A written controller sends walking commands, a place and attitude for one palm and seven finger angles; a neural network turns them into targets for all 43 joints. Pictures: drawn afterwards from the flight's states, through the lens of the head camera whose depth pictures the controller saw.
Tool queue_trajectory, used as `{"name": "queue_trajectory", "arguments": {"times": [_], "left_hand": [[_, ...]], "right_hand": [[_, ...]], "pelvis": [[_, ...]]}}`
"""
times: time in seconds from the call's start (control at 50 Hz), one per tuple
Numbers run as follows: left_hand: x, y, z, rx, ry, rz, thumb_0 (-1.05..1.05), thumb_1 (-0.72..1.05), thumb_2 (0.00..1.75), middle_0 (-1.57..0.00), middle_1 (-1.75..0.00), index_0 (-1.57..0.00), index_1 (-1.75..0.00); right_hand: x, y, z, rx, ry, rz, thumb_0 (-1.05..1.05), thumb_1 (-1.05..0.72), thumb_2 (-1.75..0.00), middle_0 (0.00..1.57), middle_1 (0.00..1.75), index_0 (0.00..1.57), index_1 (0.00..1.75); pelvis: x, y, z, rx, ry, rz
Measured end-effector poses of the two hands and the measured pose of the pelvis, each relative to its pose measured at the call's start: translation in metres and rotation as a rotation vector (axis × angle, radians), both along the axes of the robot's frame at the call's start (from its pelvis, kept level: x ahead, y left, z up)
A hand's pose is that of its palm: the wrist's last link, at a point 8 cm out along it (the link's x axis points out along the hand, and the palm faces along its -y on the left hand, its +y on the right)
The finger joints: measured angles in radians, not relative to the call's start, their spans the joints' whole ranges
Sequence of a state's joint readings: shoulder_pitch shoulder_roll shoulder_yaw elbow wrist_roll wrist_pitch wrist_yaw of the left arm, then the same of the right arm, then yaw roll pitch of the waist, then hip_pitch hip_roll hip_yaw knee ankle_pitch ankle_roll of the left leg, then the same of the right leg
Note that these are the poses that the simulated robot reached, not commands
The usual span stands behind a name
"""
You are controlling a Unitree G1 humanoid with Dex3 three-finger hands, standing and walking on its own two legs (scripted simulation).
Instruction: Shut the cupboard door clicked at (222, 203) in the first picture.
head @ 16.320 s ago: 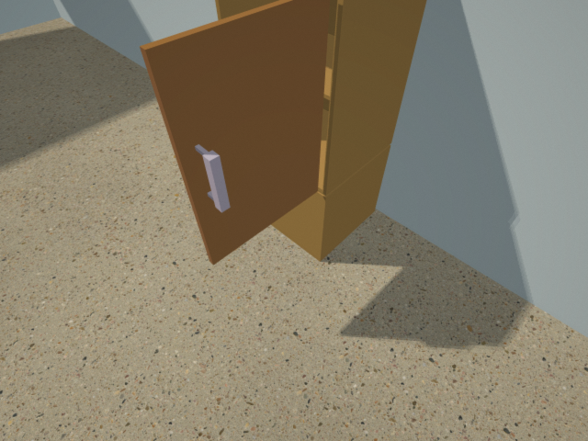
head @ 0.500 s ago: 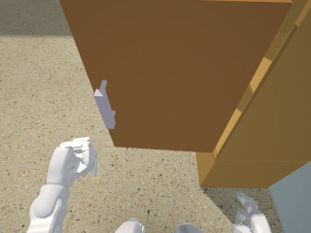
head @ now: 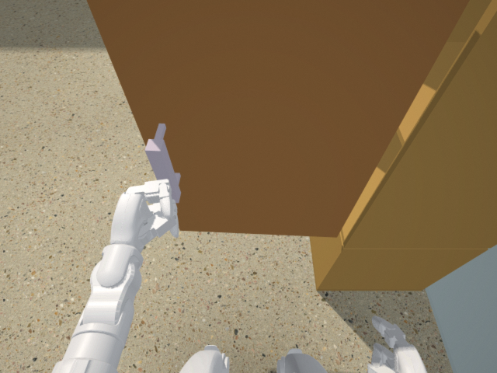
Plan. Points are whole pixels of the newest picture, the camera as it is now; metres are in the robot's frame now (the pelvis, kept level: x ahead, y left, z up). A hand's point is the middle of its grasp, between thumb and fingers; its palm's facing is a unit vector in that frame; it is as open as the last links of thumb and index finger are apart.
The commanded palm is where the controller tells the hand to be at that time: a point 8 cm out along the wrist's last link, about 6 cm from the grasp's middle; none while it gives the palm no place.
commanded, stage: bring the fist close to the handle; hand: left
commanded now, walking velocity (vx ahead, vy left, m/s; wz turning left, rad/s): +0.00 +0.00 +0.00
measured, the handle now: (167, 165) +0.45 +0.16 +0.05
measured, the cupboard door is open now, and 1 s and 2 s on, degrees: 87 83 70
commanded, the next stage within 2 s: push the door shut along its arc in 0.44 s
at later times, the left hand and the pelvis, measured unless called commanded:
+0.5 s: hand (175, 213) +0.35 +0.12 +0.06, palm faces -0.05 -1.00 -0.04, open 3.1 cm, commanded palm +0.33 +0.18 +0.05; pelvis +0.00 +0.00 +0.00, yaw +0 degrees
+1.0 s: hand (180, 187) +0.40 +0.12 +0.06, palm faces -0.15 -0.99 -0.04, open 3.2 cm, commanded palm +0.39 +0.17 +0.05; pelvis -0.01 -0.01 +0.00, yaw +0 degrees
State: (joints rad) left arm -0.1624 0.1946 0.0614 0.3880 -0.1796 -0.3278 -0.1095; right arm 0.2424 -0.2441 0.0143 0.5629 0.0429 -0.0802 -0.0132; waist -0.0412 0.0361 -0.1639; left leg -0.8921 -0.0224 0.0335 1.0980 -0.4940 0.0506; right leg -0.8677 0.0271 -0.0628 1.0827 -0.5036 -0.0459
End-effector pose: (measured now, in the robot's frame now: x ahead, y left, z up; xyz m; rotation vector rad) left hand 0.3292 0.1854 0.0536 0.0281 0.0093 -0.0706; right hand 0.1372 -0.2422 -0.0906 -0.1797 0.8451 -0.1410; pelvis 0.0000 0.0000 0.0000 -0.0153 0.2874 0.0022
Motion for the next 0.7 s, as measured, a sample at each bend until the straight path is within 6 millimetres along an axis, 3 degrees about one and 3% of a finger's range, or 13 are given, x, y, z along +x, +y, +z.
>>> {"name": "queue_trajectory", "arguments": {"times": [0.28,0.5,0.7], "left_hand": [[0.005,-0.004,-0.003,-0.002,-0.003,0.008,0.02,0.90,0.90,-1.30,-1.50,-1.30,-1.50],[0.004,-0.006,0.005,0.006,-0.040,0.015,0.02,0.90,0.90,-1.30,-1.50,-1.30,-1.50],[0.012,-0.009,-0.002,0.024,-0.007,-0.012,0.02,0.90,0.90,-1.30,-1.50,-1.30,-1.50]], "right_hand": [[-0.018,-0.009,-0.003,-0.004,0.081,-0.033,0.01,-0.91,-0.90,0.20,0.30,0.20,0.30],[-0.013,-0.009,-0.004,-0.001,0.068,-0.023,0.01,-0.91,-0.90,0.20,0.30,0.20,0.30],[-0.012,-0.010,-0.004,-0.002,0.062,-0.019,0.01,-0.91,-0.90,0.20,0.30,0.20,0.30]], "pelvis": [[0.002,-0.001,0.003,0.003,-0.003,-0.007],[0.000,-0.003,0.003,0.004,-0.010,-0.002],[-0.005,-0.007,0.001,0.007,-0.010,0.002]]}}
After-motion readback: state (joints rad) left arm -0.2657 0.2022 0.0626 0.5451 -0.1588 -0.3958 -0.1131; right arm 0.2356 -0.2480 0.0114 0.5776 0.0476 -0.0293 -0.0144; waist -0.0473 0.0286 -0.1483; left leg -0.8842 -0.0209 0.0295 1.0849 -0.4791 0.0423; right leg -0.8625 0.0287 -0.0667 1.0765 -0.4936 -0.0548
